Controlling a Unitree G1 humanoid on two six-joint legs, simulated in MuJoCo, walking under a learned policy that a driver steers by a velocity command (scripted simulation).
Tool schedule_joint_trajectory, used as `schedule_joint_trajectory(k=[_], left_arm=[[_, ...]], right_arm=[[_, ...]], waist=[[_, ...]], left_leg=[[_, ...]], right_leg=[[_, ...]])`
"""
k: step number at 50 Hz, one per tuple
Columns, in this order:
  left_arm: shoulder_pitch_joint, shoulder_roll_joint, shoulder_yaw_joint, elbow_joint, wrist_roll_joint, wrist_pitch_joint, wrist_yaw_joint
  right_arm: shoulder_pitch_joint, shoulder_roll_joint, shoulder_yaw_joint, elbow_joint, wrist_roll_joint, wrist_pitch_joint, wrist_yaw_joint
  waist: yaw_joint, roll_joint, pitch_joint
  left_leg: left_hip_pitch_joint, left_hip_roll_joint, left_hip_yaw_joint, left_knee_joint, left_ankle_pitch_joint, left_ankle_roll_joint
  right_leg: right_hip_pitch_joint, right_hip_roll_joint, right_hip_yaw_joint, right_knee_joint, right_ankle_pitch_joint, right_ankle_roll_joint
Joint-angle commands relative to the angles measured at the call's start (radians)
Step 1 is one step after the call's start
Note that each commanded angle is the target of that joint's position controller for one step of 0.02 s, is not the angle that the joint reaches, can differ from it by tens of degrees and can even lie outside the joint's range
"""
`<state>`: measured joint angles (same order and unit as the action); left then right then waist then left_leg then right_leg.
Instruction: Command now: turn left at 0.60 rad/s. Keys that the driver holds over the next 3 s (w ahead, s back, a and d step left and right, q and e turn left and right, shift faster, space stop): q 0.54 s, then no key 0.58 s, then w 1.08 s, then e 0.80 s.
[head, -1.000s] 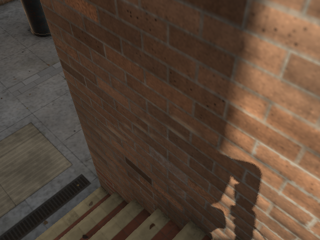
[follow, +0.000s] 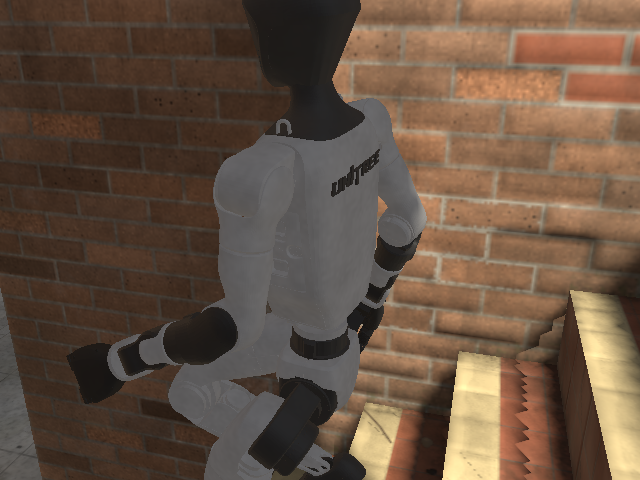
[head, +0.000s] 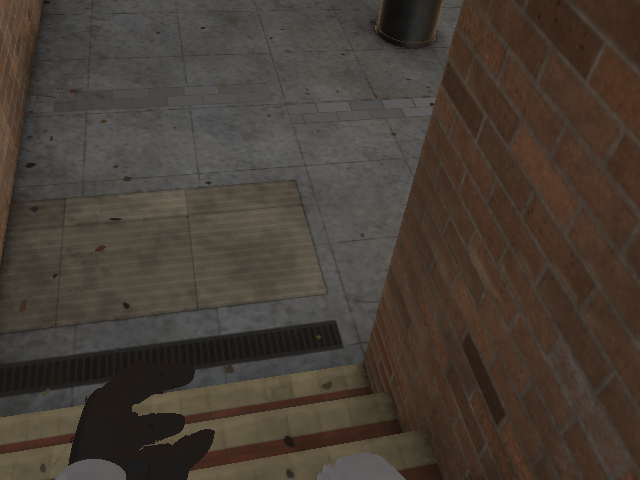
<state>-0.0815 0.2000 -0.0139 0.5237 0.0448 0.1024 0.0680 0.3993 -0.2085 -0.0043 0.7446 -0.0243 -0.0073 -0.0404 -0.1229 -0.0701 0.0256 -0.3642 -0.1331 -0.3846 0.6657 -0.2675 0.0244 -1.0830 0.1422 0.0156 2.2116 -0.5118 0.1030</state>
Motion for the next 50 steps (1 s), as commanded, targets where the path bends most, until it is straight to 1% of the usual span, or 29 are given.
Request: schedule_joint_trajectory(k=[1,5,7,8,9,10,11,12,14,16,19,22,25,27,29,31,35,36,37,38,39,40,41,42,43,44,45,48,50], left_arm=[[-0.128,0.048,0.009,-0.147,-0.011,-0.011,-0.007],[-0.133,0.055,-0.007,-0.185,-0.019,-0.023,-0.022],[0.051,0.061,-0.016,-0.146,-0.046,-0.025,-0.033],[0.282,0.083,-0.004,-0.082,-0.055,-0.032,-0.032],[0.734,0.143,0.026,0.072,-0.024,-0.03,-0.04],[0.957,0.273,0.055,0.104,-0.053,-0.058,-0.021],[0.877,0.289,0.044,0.053,-0.06,-0.103,0.03],[0.486,0.276,0.026,0.021,-0.025,-0.122,0.06],[0.103,0.168,-0.012,-0.026,0.028,-0.111,0.063],[-0.053,0.068,-0.042,-0.054,0.008,-0.097,0.053],[0.079,0.084,-0.037,-0.016,-0.022,-0.091,0.028],[0.334,0.129,-0.017,0.056,0.003,-0.108,0.023],[0.526,0.187,0.019,0.14,0.012,-0.146,0.004],[0.603,0.179,0.03,0.176,0.015,-0.152,0.0],[0.563,0.142,0.03,0.173,0.019,-0.144,0.012],[0.449,0.15,0.043,0.166,-0.012,-0.147,0.008],[0.474,0.137,0.063,0.228,-0.059,-0.153,0.003],[0.438,0.147,0.07,0.228,-0.049,-0.151,0.005],[0.458,0.128,0.075,0.236,-0.04,-0.125,0.009],[0.533,0.107,0.091,0.29,-0.044,-0.113,-0.005],[0.5,0.108,0.1,0.246,-0.042,-0.103,-0.031],[0.536,0.061,0.067,0.162,-0.053,-0.097,-0.033],[0.575,0.084,0.046,0.168,-0.042,-0.093,-0.019],[0.543,0.099,0.049,0.181,-0.024,-0.089,-0.002],[0.531,0.084,0.041,0.192,0.009,-0.084,0.012],[0.437,0.136,0.057,0.209,0.017,-0.064,0.016],[0.343,0.117,0.053,0.193,0.005,-0.046,0.008],[0.313,0.045,0.034,0.222,-0.01,-0.016,-0.024],[0.37,0.028,0.039,0.273,-0.023,-0.011,-0.027]], right_arm=[[0.051,-0.23,-0.068,-0.07,0.0,-0.011,-0.015],[-0.001,-0.265,-0.084,-0.106,0.001,-0.014,-0.021],[-0.135,-0.276,-0.089,-0.138,0.034,-0.01,0.006],[-0.255,-0.253,-0.092,-0.162,0.058,-0.01,0.007],[-0.329,-0.165,-0.085,-0.159,0.04,-0.022,-0.004],[-0.418,-0.098,-0.086,-0.275,0.005,-0.057,0.011],[-0.903,-0.218,-0.092,-0.357,-0.026,-0.085,0.024],[-0.711,-0.142,-0.087,-0.342,0.001,-0.083,0.028],[-0.495,-0.083,-0.069,-0.237,0.014,-0.04,0.012],[-0.324,-0.096,-0.081,-0.17,0.007,0.037,0.018],[-0.342,-0.084,-0.053,-0.16,0.006,0.104,0.028],[-0.488,-0.077,-0.038,-0.182,-0.008,0.099,0.041],[-0.613,-0.097,-0.046,-0.214,-0.036,0.058,0.029],[-0.707,-0.102,-0.051,-0.254,-0.033,0.036,0.022],[-0.727,-0.045,-0.025,-0.282,-0.009,0.019,0.047],[-0.63,-0.021,-0.008,-0.253,0.016,0.012,0.079],[-0.445,-0.036,0.004,-0.133,-0.003,0.0,0.09],[-0.346,-0.046,0.003,-0.091,-0.007,-0.004,0.083],[-0.202,-0.061,-0.002,-0.02,0.016,-0.013,0.082],[-0.113,-0.053,-0.02,0.051,0.017,-0.003,0.077],[0.043,-0.054,-0.022,0.091,0.02,-0.012,0.08],[0.03,-0.113,-0.015,0.054,0.047,-0.017,0.079],[-0.052,-0.119,-0.024,0.031,0.083,-0.006,0.075],[-0.12,-0.105,-0.016,0.022,0.08,-0.002,0.065],[-0.191,-0.121,-0.015,0.002,0.068,-0.008,0.028],[-0.247,0.008,0.032,-0.025,0.042,-0.001,0.01],[-0.274,0.062,0.072,-0.04,0.028,0.008,0.007],[-0.149,-0.001,0.079,0.001,0.009,0.01,0.01],[-0.131,-0.05,0.072,-0.001,0.013,-0.001,0.014]], waist=[[0.007,0.217,-0.086],[0.015,0.212,-0.102],[0.115,0.295,-0.092],[0.229,0.327,-0.08],[0.449,0.026,-0.002],[0.475,-0.316,0.077],[0.691,-0.192,0.326],[0.347,-0.234,0.323],[0.117,-0.408,0.147],[-0.057,-0.19,-0.004],[-0.023,0.024,-0.054],[0.132,0.089,0.001],[0.258,0.063,0.009],[0.329,0.02,-0.005],[0.318,0.034,-0.033],[0.236,0.024,-0.055],[0.2,0.014,0.016],[0.15,0.026,0.026],[0.109,0.135,0.075],[0.073,0.282,0.044],[0.032,0.343,-0.034],[0.108,0.273,-0.236],[0.134,0.171,-0.343],[0.167,0.15,-0.299],[0.164,0.25,-0.332],[0.196,0.084,-0.18],[0.193,0.062,-0.092],[0.177,0.098,-0.045],[0.186,0.156,-0.066]], left_leg=[[0.324,0.251,-0.349,-0.213,0.299,0.326],[0.243,0.255,-0.307,-0.284,0.235,0.291],[-0.186,0.204,-0.135,-0.515,0.164,0.233],[-0.464,0.155,-0.072,-0.48,0.031,0.188],[-0.828,0.011,-0.081,0.017,-0.306,0.136],[-1.023,-0.091,-0.174,0.417,-0.64,0.072],[-1.097,-0.177,-0.008,0.505,-0.441,-0.002],[-1.075,-0.183,-0.072,0.538,-0.291,-0.01],[-0.75,-0.124,0.034,0.692,0.039,-0.045],[-0.47,-0.111,0.189,0.939,0.307,-0.097],[-0.402,-0.07,0.299,1.026,0.362,-0.123],[-0.621,-0.052,0.343,0.88,0.317,-0.114],[-0.788,-0.011,0.357,0.686,0.246,-0.097],[-0.849,0.004,0.355,0.542,0.305,-0.1],[-0.653,-0.011,0.364,0.255,0.562,-0.115],[-0.284,0.033,0.386,0.031,0.757,-0.096],[0.079,0.12,0.38,-0.146,0.877,-0.046],[0.14,0.131,0.38,-0.216,0.829,-0.026],[0.243,0.131,0.426,-0.532,0.747,0.004],[0.433,0.169,0.422,-0.568,0.797,0.069],[0.717,0.283,0.324,-0.149,1.084,0.131],[0.807,0.456,0.187,0.094,1.183,0.201],[0.692,0.495,0.128,0.038,0.924,0.24],[0.536,0.458,0.144,-0.013,0.779,0.251],[0.374,0.56,-0.11,-0.158,0.317,0.366],[0.161,0.526,-0.07,-0.235,0.19,0.353],[-0.013,0.473,-0.048,-0.231,0.082,0.328],[-0.117,0.334,0.007,-0.21,-0.133,0.227],[-0.189,0.344,-0.024,-0.201,-0.065,0.234]], right_leg=[[-0.185,-0.03,0.033,0.032,-0.026,-0.001],[0.032,-0.084,0.056,-0.164,-0.018,-0.023],[0.673,-0.102,-0.078,-0.597,-0.14,-0.093],[1.067,-0.089,-0.054,-0.809,-0.156,-0.104],[1.315,-0.113,0.319,-1.06,-0.579,-0.22],[1.161,-0.432,0.885,-1.369,-0.236,-0.145],[0.857,-0.362,0.951,-2.023,-0.617,-0.036],[0.649,-0.436,1.065,-2.034,-0.676,-0.063],[0.339,-0.36,0.736,-1.768,-0.518,-0.118],[0.154,-0.349,0.421,-1.545,-0.384,-0.156],[0.27,-0.326,0.243,-1.475,-0.216,-0.172],[0.584,-0.29,0.159,-1.417,-0.174,-0.17],[0.881,-0.288,0.126,-1.444,-0.07,-0.129],[0.997,-0.321,0.126,-1.431,-0.065,-0.151],[0.885,-0.302,0.076,-1.377,-0.176,-0.186],[0.663,-0.314,0.039,-1.39,-0.238,-0.211],[0.491,-0.304,-0.004,-1.227,-0.081,-0.203],[0.482,-0.295,-0.027,-1.124,0.04,-0.189],[0.491,-0.227,-0.123,-0.992,0.208,-0.172],[0.4,-0.1,-0.252,-0.674,-0.113,-0.164],[0.017,-0.049,-0.253,-0.242,-0.414,-0.168],[-0.1,-0.081,0.005,-0.121,-0.341,-0.167],[-0.039,-0.095,0.134,-0.172,-0.178,-0.169],[-0.022,-0.08,0.131,-0.179,-0.071,-0.153],[0.005,-0.071,0.192,-0.213,-0.001,-0.104],[0.051,-0.1,0.187,-0.371,0.157,-0.07],[0.104,-0.087,0.166,-0.497,0.221,-0.035],[0.23,-0.089,0.131,-0.71,0.273,-0.047],[0.394,-0.077,0.161,-0.643,0.409,-0.068]])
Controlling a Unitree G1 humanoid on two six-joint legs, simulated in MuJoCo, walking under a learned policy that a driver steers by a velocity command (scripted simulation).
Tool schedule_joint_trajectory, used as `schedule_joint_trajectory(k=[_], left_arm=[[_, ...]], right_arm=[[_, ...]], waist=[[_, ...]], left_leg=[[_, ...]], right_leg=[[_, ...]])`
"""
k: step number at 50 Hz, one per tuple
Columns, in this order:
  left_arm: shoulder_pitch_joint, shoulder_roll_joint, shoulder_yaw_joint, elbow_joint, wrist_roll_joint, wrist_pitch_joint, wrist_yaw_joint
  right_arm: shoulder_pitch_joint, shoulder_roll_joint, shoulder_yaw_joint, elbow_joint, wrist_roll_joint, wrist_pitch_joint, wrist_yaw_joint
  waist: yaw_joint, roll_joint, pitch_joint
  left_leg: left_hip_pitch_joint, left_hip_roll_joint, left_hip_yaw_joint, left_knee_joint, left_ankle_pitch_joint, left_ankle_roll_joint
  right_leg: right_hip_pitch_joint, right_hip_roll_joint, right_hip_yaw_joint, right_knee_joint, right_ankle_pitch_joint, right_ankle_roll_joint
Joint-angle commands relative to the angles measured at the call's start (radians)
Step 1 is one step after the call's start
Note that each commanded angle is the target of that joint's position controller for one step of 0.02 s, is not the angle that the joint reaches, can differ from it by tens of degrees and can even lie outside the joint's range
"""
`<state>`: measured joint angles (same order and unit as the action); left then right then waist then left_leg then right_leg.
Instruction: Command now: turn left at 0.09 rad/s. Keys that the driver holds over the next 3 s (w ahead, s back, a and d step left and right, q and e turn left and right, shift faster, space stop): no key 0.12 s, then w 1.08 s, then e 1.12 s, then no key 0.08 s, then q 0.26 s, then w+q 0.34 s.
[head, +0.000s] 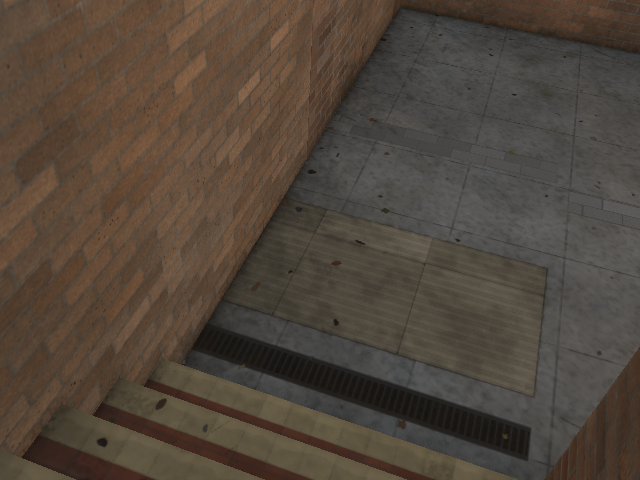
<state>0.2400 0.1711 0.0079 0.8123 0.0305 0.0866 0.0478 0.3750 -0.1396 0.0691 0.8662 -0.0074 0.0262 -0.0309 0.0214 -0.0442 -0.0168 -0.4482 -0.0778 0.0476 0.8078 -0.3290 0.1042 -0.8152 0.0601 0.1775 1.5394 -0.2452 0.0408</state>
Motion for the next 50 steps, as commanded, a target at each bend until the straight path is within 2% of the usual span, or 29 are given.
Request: schedule_joint_trajectory(k=[1,4,6,9,10,11,12,13,15,17,19,23,28,31,32,33,34,36,37,38,39,41,42,45,46,47,48,49,50], left_arm=[[0.041,0.069,0.02,-0.015,-0.009,0.008,-0.005],[-0.026,0.101,0.024,-0.018,-0.004,0.016,-0.013],[-0.09,0.135,0.016,-0.064,-0.017,0.01,-0.022],[0.227,0.13,0.017,0.054,-0.037,0.026,-0.059],[0.268,0.11,0.008,0.078,-0.047,0.005,-0.073],[0.312,0.158,0.004,0.089,-0.037,-0.031,-0.066],[0.321,0.192,0.014,0.09,-0.051,-0.044,-0.049],[0.242,0.205,0.014,0.072,-0.041,-0.05,-0.033],[0.101,0.251,0.042,0.052,-0.054,-0.072,-0.039],[0.123,0.216,0.045,0.053,-0.058,-0.09,-0.045],[0.156,0.193,0.046,0.052,-0.046,-0.083,-0.041],[0.256,0.226,0.064,0.096,-0.036,-0.1,-0.032],[0.342,0.222,0.069,0.142,-0.016,-0.09,-0.039],[0.207,0.267,0.09,0.12,-0.026,-0.107,-0.047],[0.283,0.154,0.072,0.106,-0.03,-0.121,-0.046],[0.131,0.169,0.067,0.063,-0.018,-0.119,-0.03],[0.065,0.205,0.076,0.057,-0.015,-0.119,-0.018],[0.093,0.186,0.076,0.096,-0.007,-0.117,-0.012],[0.128,0.193,0.085,0.118,-0.007,-0.116,-0.018],[0.145,0.159,0.078,0.138,-0.014,-0.126,-0.032],[0.155,0.119,0.065,0.139,-0.005,-0.128,-0.052],[0.203,0.065,0.039,0.134,-0.006,-0.135,-0.066],[0.202,0.067,0.034,0.129,-0.034,-0.129,-0.056],[0.249,0.155,0.043,0.138,0.003,-0.1,-0.037],[0.425,0.199,0.061,0.201,0.005,-0.09,-0.043],[0.561,0.233,0.072,0.233,0.001,-0.095,-0.051],[0.474,0.208,0.049,0.214,-0.044,-0.116,-0.073],[0.452,0.208,0.03,0.212,-0.018,-0.147,-0.092],[0.47,0.224,0.044,0.242,-0.026,-0.153,-0.09]], right_arm=[[-0.115,-0.114,0.001,-0.128,0.001,-0.037,0.004],[-0.118,-0.124,-0.001,-0.141,0.001,-0.028,0.0],[-0.141,-0.168,-0.025,-0.175,-0.023,0.001,-0.001],[-0.087,-0.178,-0.045,-0.127,-0.022,0.026,-0.003],[-0.035,-0.136,-0.043,-0.101,-0.026,0.042,-0.001],[-0.021,-0.138,-0.063,-0.124,0.007,0.026,0.015],[-0.111,-0.226,-0.098,-0.128,0.02,0.007,0.014],[-0.175,-0.236,-0.105,-0.131,0.025,-0.004,0.021],[-0.183,-0.19,-0.103,-0.103,0.0,-0.014,0.049],[-0.192,-0.182,-0.109,-0.086,-0.022,-0.003,0.063],[-0.276,-0.171,-0.098,-0.114,-0.001,-0.001,0.057],[-0.276,-0.166,-0.094,-0.081,-0.037,0.002,0.042],[-0.324,-0.16,-0.094,-0.078,-0.009,0.0,0.038],[0.122,-0.201,-0.124,0.085,-0.024,-0.026,0.04],[0.147,-0.263,-0.128,0.081,-0.029,-0.049,0.046],[0.197,-0.314,-0.153,0.109,0.001,-0.049,0.054],[0.169,-0.307,-0.151,0.116,-0.017,-0.056,0.048],[0.007,-0.221,-0.121,0.085,-0.039,-0.065,0.028],[-0.055,-0.165,-0.1,0.065,-0.05,-0.075,0.024],[-0.087,-0.135,-0.092,0.073,-0.039,-0.091,0.015],[-0.089,-0.119,-0.088,0.066,-0.029,-0.098,0.006],[-0.09,-0.139,-0.092,0.091,0.011,-0.121,0.001],[-0.095,-0.134,-0.089,0.115,0.015,-0.118,0.003],[-0.094,-0.165,-0.101,0.13,-0.012,-0.092,0.004],[-0.127,-0.223,-0.116,0.133,-0.011,-0.067,-0.004],[-0.138,-0.217,-0.123,0.145,-0.002,-0.051,-0.018],[-0.062,-0.122,-0.109,0.152,-0.023,-0.032,-0.026],[0.095,-0.086,-0.095,0.1,-0.004,-0.042,-0.026],[0.111,-0.113,-0.088,0.126,-0.006,-0.045,-0.031]], waist=[[0.047,0.131,-0.012],[0.009,0.17,0.035],[-0.018,0.203,0.103],[0.056,0.229,0.113],[0.068,0.075,0.177],[0.051,-0.127,0.211],[0.109,-0.109,0.249],[0.083,-0.068,0.294],[0.029,-0.111,0.22],[0.016,-0.08,0.162],[0.039,-0.057,0.184],[0.055,-0.08,0.109],[0.07,-0.111,0.101],[-0.174,-0.012,-0.025],[-0.129,0.238,-0.109],[-0.205,0.232,-0.014],[-0.168,0.132,0.1],[-0.081,0.138,0.195],[-0.013,0.068,0.183],[0.019,0.114,0.134],[0.051,0.057,0.101],[0.099,0.115,0.022],[0.106,0.16,0.029],[0.101,0.174,0.126],[0.178,0.167,0.074],[0.255,0.065,0.076],[0.162,-0.119,0.101],[-0.009,-0.166,0.059],[0.005,-0.157,0.005]], left_leg=[[-0.113,0.301,-0.469,-0.348,-0.004,0.16],[-0.075,0.295,-0.467,-0.359,-0.014,0.172],[-0.049,0.205,-0.38,-0.447,-0.133,0.131],[-0.355,0.157,-0.308,-0.475,-0.618,0.09],[-0.388,0.099,-0.247,-0.303,-0.632,0.043],[-0.531,0.019,-0.113,-0.084,-0.431,-0.019],[-0.489,0.014,-0.101,-0.11,-0.348,-0.039],[-0.41,0.039,-0.119,-0.118,-0.222,-0.034],[-0.064,0.044,-0.061,0.031,0.004,-0.028],[-0.074,0.027,-0.043,0.15,-0.01,-0.025],[-0.139,0.025,-0.018,-0.051,-0.134,-0.036],[-0.143,0.065,-0.044,0.08,0.0,-0.043],[0.015,0.043,0.01,-0.011,-0.016,-0.025],[0.664,0.059,-0.048,-0.116,0.107,0.065],[0.803,0.315,-0.384,-0.21,0.244,0.13],[0.636,0.383,-0.528,-0.329,0.162,0.186],[0.501,0.389,-0.496,-0.335,-0.076,0.185],[0.271,0.345,-0.437,-0.233,-0.043,0.168],[0.074,0.27,-0.31,-0.1,-0.118,0.141],[0.029,0.217,-0.218,-0.001,-0.213,0.092],[-0.226,0.154,-0.114,0.018,-0.303,0.07],[-0.437,0.133,-0.026,0.045,-0.245,0.031],[-0.488,0.12,-0.001,0.098,-0.182,0.02],[-0.291,0.12,-0.057,0.402,0.078,0.05],[-0.249,0.133,-0.093,0.593,0.3,0.078],[-0.313,0.036,-0.067,1.043,0.336,0.068],[-0.414,-0.109,-0.029,1.359,-0.4,0.093],[-0.639,-0.031,-0.128,1.265,-0.406,0.134],[-0.758,-0.013,-0.143,1.256,-0.377,0.133]], right_leg=[[0.139,0.004,0.013,0.019,0.127,-0.007],[0.167,-0.007,-0.028,-0.067,0.039,-0.024],[0.303,-0.037,-0.139,-0.531,-0.189,-0.059],[0.88,0.001,-0.268,-0.818,-0.261,-0.106],[0.916,-0.041,-0.121,-1.065,-0.319,-0.138],[0.926,-0.229,0.204,-1.103,-0.435,-0.181],[0.762,-0.345,0.504,-1.339,-0.744,-0.219],[0.681,-0.331,0.494,-1.38,-0.784,-0.233],[0.456,-0.284,0.312,-1.32,-0.617,-0.27],[0.513,-0.259,0.249,-1.314,-0.526,-0.277],[0.603,-0.228,0.192,-1.304,-0.421,-0.269],[0.719,-0.284,0.195,-1.195,-0.049,-0.297],[0.683,-0.272,0.098,-1.058,0.401,-0.28],[0.244,-0.139,-0.118,-0.525,0.544,-0.195],[0.037,-0.039,-0.14,-0.225,-0.249,-0.153],[-0.091,0.0,-0.108,-0.24,-0.316,-0.15],[-0.117,-0.058,-0.028,-0.325,-0.325,-0.154],[-0.057,-0.065,-0.003,-0.353,-0.231,-0.138],[0.071,-0.04,-0.02,-0.453,0.024,-0.131],[0.108,-0.029,-0.035,-0.501,0.175,-0.129],[0.352,0.039,-0.144,-0.618,0.469,-0.117],[0.733,0.079,-0.263,-0.673,0.768,-0.103],[0.845,0.087,-0.292,-0.669,0.791,-0.088],[0.805,0.041,-0.313,-0.862,0.552,-0.112],[0.884,-0.038,-0.226,-0.969,0.472,-0.155],[0.986,-0.128,-0.143,-1.155,0.541,-0.255],[0.96,-0.279,0.047,-1.253,0.937,-0.276],[1.081,-0.318,0.058,-0.845,1.21,-0.19],[1.123,-0.35,0.1,-0.84,1.057,-0.22]])
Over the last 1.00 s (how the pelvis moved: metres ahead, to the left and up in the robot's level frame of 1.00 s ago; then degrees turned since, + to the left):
0.08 -0.10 -0.02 23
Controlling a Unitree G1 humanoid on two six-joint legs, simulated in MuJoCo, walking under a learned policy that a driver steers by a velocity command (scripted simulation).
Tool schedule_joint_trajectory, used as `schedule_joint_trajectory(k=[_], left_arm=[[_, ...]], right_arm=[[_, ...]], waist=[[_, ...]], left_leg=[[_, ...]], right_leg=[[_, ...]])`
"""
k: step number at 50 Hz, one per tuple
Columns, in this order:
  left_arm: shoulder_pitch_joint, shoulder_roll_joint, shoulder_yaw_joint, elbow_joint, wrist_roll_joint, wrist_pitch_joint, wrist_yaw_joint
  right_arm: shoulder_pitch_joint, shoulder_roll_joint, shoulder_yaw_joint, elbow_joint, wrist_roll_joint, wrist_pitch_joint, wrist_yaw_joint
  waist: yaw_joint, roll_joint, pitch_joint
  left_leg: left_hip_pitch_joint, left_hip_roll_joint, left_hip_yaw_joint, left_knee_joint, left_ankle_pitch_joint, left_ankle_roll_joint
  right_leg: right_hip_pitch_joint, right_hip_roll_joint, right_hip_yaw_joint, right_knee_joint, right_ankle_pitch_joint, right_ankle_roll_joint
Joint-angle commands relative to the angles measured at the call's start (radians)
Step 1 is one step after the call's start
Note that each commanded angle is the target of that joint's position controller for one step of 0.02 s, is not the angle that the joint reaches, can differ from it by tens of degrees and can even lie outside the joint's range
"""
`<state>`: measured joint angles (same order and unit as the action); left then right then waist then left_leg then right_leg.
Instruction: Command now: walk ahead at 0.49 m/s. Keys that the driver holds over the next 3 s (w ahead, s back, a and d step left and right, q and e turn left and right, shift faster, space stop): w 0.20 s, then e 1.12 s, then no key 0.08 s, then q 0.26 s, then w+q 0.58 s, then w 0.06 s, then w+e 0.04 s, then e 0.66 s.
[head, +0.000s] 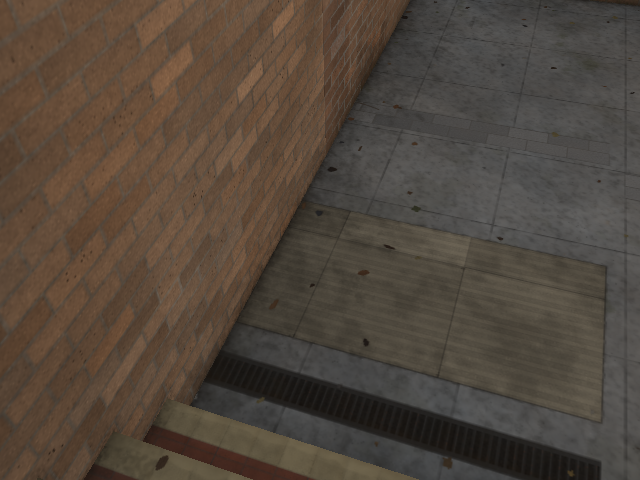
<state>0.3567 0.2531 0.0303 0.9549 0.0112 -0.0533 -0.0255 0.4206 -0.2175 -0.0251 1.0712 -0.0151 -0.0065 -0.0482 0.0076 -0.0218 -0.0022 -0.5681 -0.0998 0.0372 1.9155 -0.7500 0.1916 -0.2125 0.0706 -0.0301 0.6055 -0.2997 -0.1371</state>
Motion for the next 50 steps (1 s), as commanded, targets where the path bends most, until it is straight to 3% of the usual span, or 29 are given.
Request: schedule_joint_trajectory(k=[1,2,3,4,5,6,8,9,10,14,15,16,17,18,19,20,21,22,23,24,27,29,30,34,35,44,47,48,50], left_arm=[[0.371,0.143,0.026,0.112,-0.004,-0.005,-0.008],[0.312,0.115,0.011,0.097,0.006,-0.016,0.003],[0.298,0.127,0.015,0.115,0.001,-0.019,0.023],[0.172,0.015,-0.031,0.076,0.003,-0.023,0.041],[0.091,0.036,-0.027,0.057,0.002,-0.023,0.046],[0.109,0.093,-0.011,0.061,0.01,-0.026,0.04],[0.184,0.017,-0.026,0.086,-0.022,-0.038,0.058],[0.129,-0.018,-0.035,0.073,-0.045,-0.043,0.063],[0.121,-0.002,-0.031,0.068,-0.034,-0.054,0.055],[0.227,-0.027,-0.036,0.137,-0.016,-0.042,0.057],[0.181,0.004,-0.026,0.125,-0.003,-0.037,0.073],[0.124,0.043,-0.015,0.117,0.012,-0.032,0.058],[0.171,0.037,-0.012,0.127,0.004,-0.027,0.062],[0.119,0.063,0.008,0.125,0.014,-0.01,0.066],[0.135,-0.018,0.01,0.117,0.017,-0.003,0.072],[0.357,-0.037,0.004,0.07,-0.037,0.008,0.086],[0.299,-0.011,0.001,0.101,-0.015,0.032,0.101],[0.159,0.0,0.006,0.05,0.014,0.048,0.1],[0.044,0.05,0.016,0.025,0.022,0.067,0.086],[0.038,-0.011,0.008,-0.027,0.05,0.08,0.076],[-0.083,-0.013,0.004,-0.098,0.041,0.118,0.056],[-0.037,-0.006,0.012,-0.082,0.054,0.124,0.054],[-0.048,-0.011,0.014,-0.089,0.044,0.127,0.06],[-0.307,0.012,0.03,-0.243,0.06,0.143,0.059],[-0.335,0.023,0.037,-0.261,0.061,0.144,0.058],[-0.499,0.041,0.063,-0.393,0.027,0.129,0.048],[-0.572,0.044,0.065,-0.425,0.003,0.117,0.038],[-0.58,0.036,0.045,-0.428,-0.017,0.108,0.022],[-0.511,0.007,0.04,-0.363,-0.054,0.096,-0.018]], right_arm=[[0.065,-0.069,-0.003,-0.039,-0.023,0.0,-0.021],[0.009,-0.085,-0.013,-0.042,-0.036,-0.009,-0.023],[-0.091,-0.106,-0.021,-0.059,-0.063,-0.01,-0.011],[-0.208,-0.073,-0.006,-0.105,-0.06,-0.002,0.012],[-0.215,-0.021,0.003,-0.085,-0.052,0.011,0.026],[-0.103,-0.009,-0.002,-0.004,-0.055,0.027,0.029],[-0.23,-0.033,-0.013,-0.042,-0.035,0.013,0.041],[-0.322,-0.032,-0.002,-0.078,-0.04,-0.016,0.053],[-0.336,-0.007,0.009,-0.082,-0.038,-0.029,0.064],[-0.307,-0.005,0.017,-0.093,-0.028,-0.048,0.062],[-0.176,-0.038,0.005,-0.066,-0.01,-0.048,0.052],[0.027,-0.093,-0.019,0.001,-0.01,-0.037,0.042],[0.092,-0.123,-0.022,0.022,0.002,-0.037,0.042],[0.221,-0.167,-0.052,0.061,-0.003,-0.03,0.053],[0.336,-0.225,-0.066,0.088,0.017,-0.034,0.056],[0.207,-0.165,-0.025,0.049,0.0,-0.038,0.07],[0.164,-0.11,-0.014,0.0,0.017,-0.044,0.078],[0.119,-0.134,-0.019,-0.039,0.02,-0.043,0.065],[0.021,-0.092,0.002,-0.086,0.002,-0.037,0.052],[0.054,-0.126,-0.003,-0.086,0.009,-0.05,0.035],[-0.073,-0.058,0.035,-0.153,0.011,-0.035,0.006],[-0.032,-0.131,0.028,-0.178,-0.003,-0.032,-0.002],[0.002,-0.137,0.026,-0.183,0.01,-0.031,-0.001],[0.101,-0.14,0.009,-0.199,0.01,-0.012,0.0],[0.116,-0.127,0.01,-0.204,0.006,-0.003,-0.003],[0.075,-0.168,-0.018,-0.251,-0.027,-0.015,0.009],[0.039,-0.182,-0.023,-0.267,-0.037,-0.02,0.009],[-0.024,-0.137,-0.017,-0.293,-0.055,-0.031,-0.005],[-0.041,-0.154,-0.024,-0.276,0.002,-0.041,-0.003]], waist=[[0.011,-0.1,0.011],[-0.007,-0.01,0.005],[-0.001,-0.093,0.042],[-0.062,0.045,0.167],[-0.084,0.001,0.187],[-0.097,-0.066,0.127],[-0.045,-0.019,0.171],[-0.044,0.022,0.186],[-0.03,0.039,0.176],[0.067,-0.023,0.199],[0.013,-0.06,0.187],[-0.064,-0.051,0.053],[-0.083,-0.017,0.096],[-0.166,0.02,0.113],[-0.187,0.227,0.037],[0.034,0.192,-0.103],[-0.01,0.072,-0.127],[-0.031,0.083,-0.066],[-0.011,-0.017,-0.054],[0.014,0.179,-0.063],[0.066,0.103,0.042],[0.069,0.093,-0.036],[0.061,0.099,-0.047],[-0.058,0.17,0.031],[-0.07,0.132,0.046],[-0.099,0.097,0.098],[-0.114,0.124,0.114],[-0.094,0.018,0.118],[-0.071,0.01,0.105]], left_leg=[[-0.706,0.027,-0.162,0.14,0.082,0.024],[-0.707,0.04,-0.227,-0.056,0.322,-0.031],[-0.711,0.077,-0.244,-0.253,0.392,-0.087],[-0.525,0.076,-0.181,-0.595,0.629,-0.158],[-0.274,0.092,-0.075,-0.735,0.752,-0.175],[-0.09,0.09,-0.031,-0.615,0.881,-0.155],[-0.307,0.122,-0.119,-0.835,1.123,-0.128],[-0.163,0.137,-0.079,-1.081,1.338,-0.13],[0.015,0.108,-0.007,-1.138,1.459,-0.122],[0.192,0.099,0.032,-1.317,1.334,-0.154],[0.205,0.152,-0.05,-1.441,1.314,-0.147],[0.434,0.092,0.045,-1.337,1.269,-0.156],[0.466,0.147,-0.006,-1.593,1.243,-0.152],[0.682,0.212,-0.059,-1.696,1.246,-0.116],[0.88,0.374,-0.14,-1.555,1.8,-0.03],[1.054,0.548,-0.224,-1.233,2.17,-0.01],[0.938,0.532,-0.199,-1.289,1.874,0.014],[0.766,0.512,-0.187,-1.354,1.704,0.071],[0.549,0.388,-0.107,-1.397,1.466,0.025],[0.505,0.475,-0.164,-1.32,1.515,0.073],[0.058,0.442,-0.098,-1.361,1.195,0.052],[0.13,0.443,-0.074,-1.284,1.332,0.024],[0.177,0.433,-0.056,-1.267,1.297,0.001],[0.387,0.439,-0.144,-1.209,0.785,-0.004],[0.42,0.457,-0.17,-1.206,0.739,-0.006],[0.353,0.575,-0.191,-1.163,0.676,0.001],[0.327,0.587,-0.149,-1.144,0.477,-0.044],[0.227,0.541,-0.076,-1.12,0.113,-0.129],[-0.019,0.514,0.052,-1.135,-0.105,-0.164]], right_leg=[[0.447,-0.37,0.351,0.093,0.887,-0.077],[0.342,-0.36,0.364,0.084,0.604,-0.069],[0.222,-0.404,0.505,0.039,0.477,-0.079],[-0.114,-0.319,0.378,-0.042,0.408,-0.049],[-0.311,-0.291,0.337,-0.076,0.462,-0.048],[-0.379,-0.277,0.324,-0.046,0.542,-0.038],[-0.225,-0.194,0.303,0.091,0.118,-0.026],[-0.311,-0.142,0.227,0.105,-0.067,-0.01],[-0.413,-0.128,0.203,0.099,-0.111,-0.01],[-0.311,-0.106,0.208,0.342,0.231,-0.01],[-0.226,-0.127,0.241,0.449,0.307,-0.023],[-0.264,-0.131,0.221,0.607,0.518,-0.02],[-0.203,-0.098,0.206,0.747,0.621,0.015],[-0.382,-0.03,0.175,1.079,0.387,0.031],[-0.573,0.173,0.079,1.527,-0.614,0.07],[-0.77,0.073,0.117,1.464,-0.679,0.048],[-0.78,0.014,0.12,1.373,-0.604,0.044],[-0.802,0.009,0.089,1.447,-0.485,0.048],[-0.727,0.021,0.056,1.387,-0.246,0.047],[-0.794,0.005,0.106,1.398,-0.13,0.058],[-0.569,-0.016,0.096,0.979,0.23,0.16],[-0.53,-0.001,0.056,0.984,0.321,0.15],[-0.554,-0.007,0.063,0.966,0.324,0.138],[-0.886,-0.023,0.155,0.909,0.347,0.113],[-0.934,-0.037,0.191,0.874,0.324,0.122],[-0.935,-0.115,0.2,0.846,0.309,0.143],[-0.907,-0.165,0.164,0.775,0.313,0.143],[-0.743,-0.213,0.208,0.365,0.627,0.156],[-0.283,-0.173,0.05,0.161,0.849,0.189]])
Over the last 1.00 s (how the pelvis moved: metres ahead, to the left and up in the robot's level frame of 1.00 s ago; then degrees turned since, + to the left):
0.30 -0.01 -0.17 1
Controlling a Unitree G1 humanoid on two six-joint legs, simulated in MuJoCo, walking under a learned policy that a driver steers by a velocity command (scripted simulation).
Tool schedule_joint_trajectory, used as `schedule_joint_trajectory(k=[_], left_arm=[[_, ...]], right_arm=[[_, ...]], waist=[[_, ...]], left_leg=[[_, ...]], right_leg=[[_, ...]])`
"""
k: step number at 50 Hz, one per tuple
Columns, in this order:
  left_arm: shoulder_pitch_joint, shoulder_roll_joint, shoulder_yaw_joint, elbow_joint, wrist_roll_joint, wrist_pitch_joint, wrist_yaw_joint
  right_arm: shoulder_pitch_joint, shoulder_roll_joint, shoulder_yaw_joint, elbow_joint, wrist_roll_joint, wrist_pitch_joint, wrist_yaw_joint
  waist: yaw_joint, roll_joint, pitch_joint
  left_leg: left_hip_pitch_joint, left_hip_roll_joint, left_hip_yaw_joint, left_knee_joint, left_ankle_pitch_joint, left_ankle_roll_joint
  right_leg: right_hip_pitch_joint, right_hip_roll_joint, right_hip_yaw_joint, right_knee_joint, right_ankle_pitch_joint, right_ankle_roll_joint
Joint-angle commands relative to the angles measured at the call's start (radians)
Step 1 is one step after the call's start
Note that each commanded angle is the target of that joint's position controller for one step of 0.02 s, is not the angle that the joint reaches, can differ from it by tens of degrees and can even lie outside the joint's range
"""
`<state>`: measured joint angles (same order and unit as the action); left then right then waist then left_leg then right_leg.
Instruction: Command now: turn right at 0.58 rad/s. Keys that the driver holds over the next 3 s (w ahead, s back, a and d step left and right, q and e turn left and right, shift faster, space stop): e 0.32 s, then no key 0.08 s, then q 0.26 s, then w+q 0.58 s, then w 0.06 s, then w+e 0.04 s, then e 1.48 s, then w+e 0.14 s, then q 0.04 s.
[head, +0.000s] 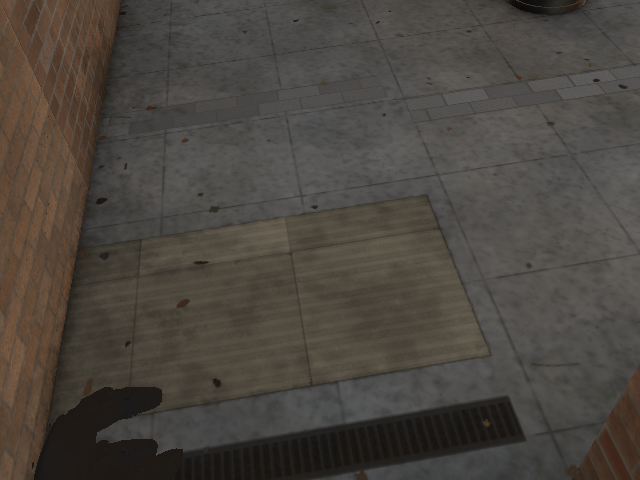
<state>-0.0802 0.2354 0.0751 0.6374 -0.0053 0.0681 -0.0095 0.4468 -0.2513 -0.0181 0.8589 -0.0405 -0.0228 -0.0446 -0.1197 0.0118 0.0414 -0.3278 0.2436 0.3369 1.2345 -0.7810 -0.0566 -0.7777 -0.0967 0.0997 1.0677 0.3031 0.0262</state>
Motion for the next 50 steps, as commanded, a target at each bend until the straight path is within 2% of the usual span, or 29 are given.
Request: schedule_joint_trajectory(k=[1,3,4,5,6,7,8,9,10,11,12,13,14,15,16,17,18,21,24,28,30,32,35,37,39,41,43,47,50], left_arm=[[-0.025,0.033,-0.006,-0.01,-0.051,-0.027,-0.043],[0.09,0.065,0.004,0.056,-0.046,-0.042,-0.046],[0.255,0.074,0.015,0.12,-0.03,-0.053,-0.036],[0.491,0.102,0.036,0.222,-0.014,-0.062,-0.028],[0.61,0.127,0.043,0.288,0.015,-0.068,-0.03],[0.654,0.216,0.041,0.298,0.006,-0.073,-0.043],[0.581,0.282,0.033,0.244,-0.034,-0.06,-0.055],[0.591,0.375,0.082,0.211,-0.059,-0.054,-0.027],[0.493,0.295,0.06,0.169,-0.035,-0.052,-0.002],[0.385,0.246,0.033,0.128,-0.005,-0.046,0.018],[0.336,0.236,0.016,0.115,0.031,-0.043,0.039],[0.301,0.187,-0.01,0.092,0.04,-0.048,0.05],[0.28,0.132,-0.047,0.106,0.038,-0.051,0.057],[0.295,0.104,-0.063,0.106,0.028,-0.057,0.056],[0.314,0.096,-0.073,0.108,0.012,-0.065,0.057],[0.354,0.09,-0.085,0.104,0.002,-0.07,0.065],[0.41,0.072,-0.1,0.114,0.005,-0.069,0.067],[0.551,0.062,-0.109,0.136,0.006,-0.052,0.073],[0.616,0.048,-0.117,0.145,0.01,-0.05,0.081],[0.596,0.068,-0.11,0.114,0.012,-0.051,0.088],[0.572,0.075,-0.105,0.095,-0.001,-0.061,0.089],[0.546,0.077,-0.098,0.075,0.003,-0.068,0.09],[0.53,0.105,-0.082,0.064,0.009,-0.071,0.102],[0.523,0.103,-0.075,0.05,0.008,-0.072,0.099],[0.501,0.128,-0.063,0.039,0.008,-0.08,0.108],[0.522,0.183,-0.037,0.065,0.022,-0.098,0.099],[0.531,0.198,-0.028,0.066,0.031,-0.118,0.085],[0.502,0.225,-0.012,0.055,0.038,-0.14,0.062],[0.33,0.266,-0.001,0.004,0.028,-0.142,0.036]], right_arm=[[-0.035,-0.135,-0.044,-0.052,0.028,-0.011,-0.003],[0.013,-0.141,-0.056,-0.022,0.016,0.031,0.002],[-0.002,-0.157,-0.065,-0.006,0.011,0.051,-0.003],[-0.002,-0.182,-0.077,0.013,0.006,0.061,-0.009],[-0.021,-0.153,-0.08,0.033,0.012,0.062,-0.019],[-0.102,-0.099,-0.075,0.0,0.009,0.06,-0.014],[-0.018,-0.03,-0.05,-0.096,0.023,0.048,-0.006],[-0.13,0.028,-0.024,-0.197,0.017,0.032,-0.012],[-0.207,-0.012,-0.019,-0.184,-0.036,0.034,-0.018],[-0.227,-0.019,-0.018,-0.174,-0.039,0.039,-0.023],[-0.237,0.011,-0.01,-0.172,-0.029,0.051,-0.028],[-0.283,-0.024,-0.018,-0.182,-0.035,0.073,-0.035],[-0.301,-0.054,-0.021,-0.182,-0.016,0.079,-0.035],[-0.286,-0.025,-0.012,-0.172,-0.011,0.093,-0.031],[-0.3,-0.027,-0.01,-0.173,-0.019,0.095,-0.029],[-0.335,-0.002,0.005,-0.195,-0.002,0.099,-0.018],[-0.389,0.029,0.017,-0.205,-0.003,0.104,-0.014],[-0.44,0.048,0.018,-0.219,-0.001,0.122,-0.005],[-0.474,0.051,0.009,-0.213,0.007,0.122,0.004],[-0.555,0.036,-0.006,-0.253,0.002,0.12,0.014],[-0.54,0.051,0.004,-0.268,0.008,0.12,0.027],[-0.562,0.043,0.006,-0.305,0.008,0.12,0.03],[-0.572,0.034,0.009,-0.363,0.016,0.126,0.02],[-0.527,-0.002,0.004,-0.359,0.016,0.134,0.016],[-0.518,-0.02,0.009,-0.393,0.019,0.142,0.019],[-0.525,-0.052,0.004,-0.403,0.007,0.136,0.009],[-0.56,-0.065,0.004,-0.441,0.024,0.149,0.021],[-0.574,-0.077,0.011,-0.49,0.046,0.153,0.028],[-0.457,-0.11,0.013,-0.483,0.072,0.145,0.051]], waist=[[0.041,0.0,0.066],[0.042,0.017,0.052],[0.118,0.02,0.002],[0.228,-0.027,-0.086],[0.292,-0.135,-0.085],[0.296,-0.242,0.036],[0.143,-0.345,-0.063],[0.202,-0.456,-0.257],[0.201,-0.245,-0.205],[0.174,-0.176,-0.192],[0.143,-0.241,-0.182],[0.125,-0.183,-0.148],[0.083,-0.107,-0.111],[0.064,-0.134,-0.09],[0.07,-0.116,-0.094],[0.073,-0.071,-0.071],[0.112,-0.065,-0.08],[0.182,-0.112,-0.068],[0.23,-0.151,-0.029],[0.243,-0.135,-0.01],[0.225,-0.137,-0.006],[0.224,-0.132,-0.012],[0.22,-0.148,-0.052],[0.22,-0.117,-0.098],[0.211,-0.154,-0.092],[0.226,-0.129,-0.094],[0.239,-0.112,-0.079],[0.237,-0.156,-0.069],[0.152,-0.208,-0.113]], left_leg=[[-0.196,0.169,-0.208,-0.422,-0.029,0.096],[-0.098,0.143,-0.149,-0.212,0.073,0.126],[-0.075,0.114,-0.104,-0.021,0.182,0.134],[-0.096,0.066,-0.067,0.238,0.24,0.14],[-0.309,-0.025,-0.1,0.591,-0.068,0.147],[-0.615,-0.139,-0.132,1.02,-0.221,0.124],[-0.834,-0.147,-0.239,1.085,-0.203,0.118],[-0.946,-0.207,-0.275,1.093,-0.121,0.093],[-0.994,-0.191,-0.37,1.076,0.146,0.102],[-0.942,-0.201,-0.4,0.999,0.31,0.086],[-0.914,-0.222,-0.406,1.022,0.356,0.046],[-0.902,-0.24,-0.424,1.023,0.405,0.016],[-0.879,-0.249,-0.447,0.882,0.579,-0.025],[-0.851,-0.282,-0.433,0.894,0.591,-0.05],[-0.849,-0.306,-0.426,0.937,0.568,-0.06],[-0.873,-0.31,-0.409,0.857,0.588,-0.068],[-0.908,-0.329,-0.413,0.845,0.583,-0.087],[-0.966,-0.376,-0.419,0.781,0.501,-0.111],[-0.975,-0.446,-0.489,0.798,0.445,-0.108],[-0.997,-0.496,-0.511,0.876,0.41,-0.093],[-0.992,-0.493,-0.485,0.936,0.417,-0.091],[-0.969,-0.48,-0.465,0.985,0.401,-0.085],[-0.954,-0.438,-0.473,1.063,0.397,-0.084],[-0.893,-0.42,-0.454,1.072,0.388,-0.082],[-0.858,-0.372,-0.469,1.037,0.37,-0.073],[-0.888,-0.327,-0.506,1.06,0.308,-0.044],[-0.893,-0.302,-0.525,0.998,0.277,-0.017],[-0.818,-0.229,-0.541,0.855,0.245,0.011],[-0.419,-0.183,-0.477,0.584,0.225,0.039]], right_leg=[[0.324,-0.002,-0.108,-0.411,0.19,0.025],[0.415,0.003,-0.146,-0.574,0.14,0.0],[0.547,0.022,-0.171,-0.661,0.128,-0.018],[0.768,0.054,-0.171,-0.68,0.039,-0.031],[0.95,0.034,-0.067,-0.637,-0.185,-0.039],[0.92,-0.02,0.044,-0.408,0.25,-0.014],[0.976,-0.099,0.153,-0.243,0.773,0.023],[0.997,-0.253,0.536,-0.534,0.118,-0.123],[0.886,-0.235,0.58,-0.612,-0.38,-0.137],[0.738,-0.217,0.589,-0.678,-0.661,-0.132],[0.597,-0.228,0.674,-0.734,-0.77,-0.157],[0.504,-0.206,0.657,-0.739,-0.851,-0.157],[0.402,-0.138,0.526,-0.696,-0.845,-0.116],[0.321,-0.107,0.486,-0.649,-0.732,-0.11],[0.303,-0.088,0.473,-0.611,-0.615,-0.108],[0.293,-0.068,0.45,-0.605,-0.641,-0.111],[0.338,-0.062,0.449,-0.588,-0.61,-0.101],[0.477,-0.028,0.449,-0.619,-0.683,-0.073],[0.537,-0.026,0.412,-0.65,-0.733,-0.074],[0.584,-0.057,0.384,-0.648,-0.729,-0.131],[0.566,-0.067,0.385,-0.668,-0.815,-0.204],[0.556,-0.082,0.366,-0.664,-0.765,-0.27],[0.588,-0.114,0.349,-0.654,-0.737,-0.312],[0.601,-0.113,0.321,-0.66,-0.735,-0.295],[0.603,-0.148,0.317,-0.686,-0.767,-0.284],[0.664,-0.186,0.315,-0.665,-0.739,-0.277],[0.658,-0.219,0.31,-0.667,-0.774,-0.273],[0.581,-0.278,0.275,-0.659,-0.83,-0.237],[0.324,-0.257,0.133,-0.666,-0.88,-0.118]])
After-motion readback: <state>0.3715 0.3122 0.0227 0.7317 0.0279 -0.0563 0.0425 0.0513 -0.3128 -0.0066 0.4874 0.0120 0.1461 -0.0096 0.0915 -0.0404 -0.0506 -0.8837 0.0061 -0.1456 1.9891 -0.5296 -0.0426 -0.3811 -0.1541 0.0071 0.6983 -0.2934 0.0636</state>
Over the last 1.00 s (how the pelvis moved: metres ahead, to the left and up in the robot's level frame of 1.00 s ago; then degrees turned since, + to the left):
0.29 -0.03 -0.31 -21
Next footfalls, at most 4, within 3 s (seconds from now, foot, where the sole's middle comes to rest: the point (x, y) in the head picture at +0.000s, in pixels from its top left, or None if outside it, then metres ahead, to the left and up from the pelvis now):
0.12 right None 0.20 -0.18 -0.87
1.04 left None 0.13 0.22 -0.68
1.52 right None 0.42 0.03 -1.08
1.86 left None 0.74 0.28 -1.28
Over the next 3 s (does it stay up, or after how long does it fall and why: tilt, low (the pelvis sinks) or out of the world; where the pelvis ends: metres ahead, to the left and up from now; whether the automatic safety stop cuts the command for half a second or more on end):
stays up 0.80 0.29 -0.50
